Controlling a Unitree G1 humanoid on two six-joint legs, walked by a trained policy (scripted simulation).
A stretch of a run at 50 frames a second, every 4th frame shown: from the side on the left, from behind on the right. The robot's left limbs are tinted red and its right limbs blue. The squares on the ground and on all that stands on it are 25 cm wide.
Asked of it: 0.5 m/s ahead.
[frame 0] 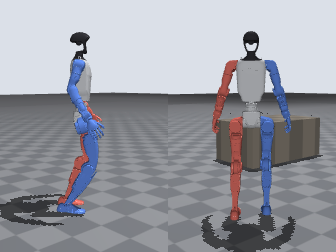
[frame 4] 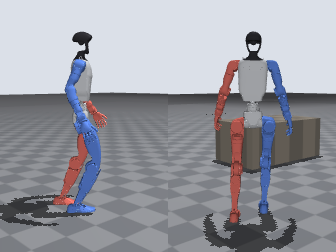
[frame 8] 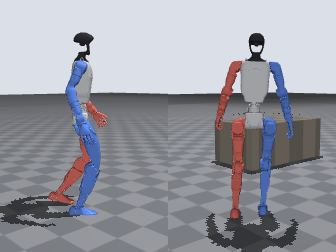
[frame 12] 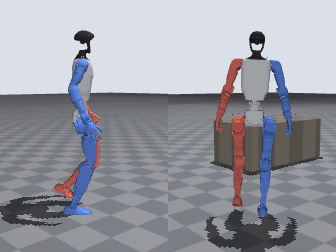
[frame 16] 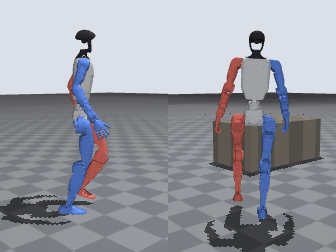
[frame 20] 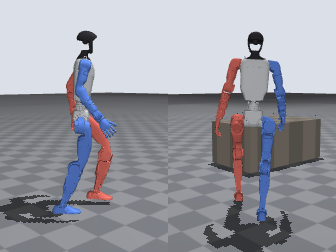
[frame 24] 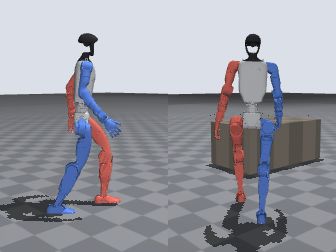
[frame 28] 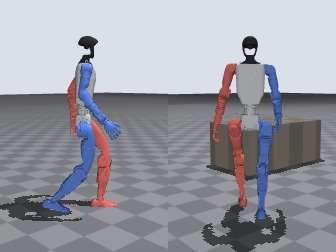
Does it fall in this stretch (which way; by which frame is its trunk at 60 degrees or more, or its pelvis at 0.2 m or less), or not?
no
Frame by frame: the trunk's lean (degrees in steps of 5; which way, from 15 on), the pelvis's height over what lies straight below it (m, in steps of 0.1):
0: 0, 0.8
4: 0, 0.8
8: 5, 0.8
12: 5, 0.8
16: 5, 0.8
20: 5, 0.8
24: 5, 0.8
28: 5, 0.7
